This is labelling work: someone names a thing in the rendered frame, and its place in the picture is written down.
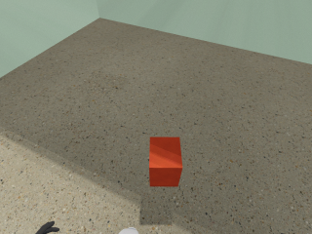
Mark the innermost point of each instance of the carton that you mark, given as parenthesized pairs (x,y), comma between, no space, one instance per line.
(165,161)

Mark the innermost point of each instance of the left robot hand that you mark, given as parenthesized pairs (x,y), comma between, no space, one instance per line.
(47,228)

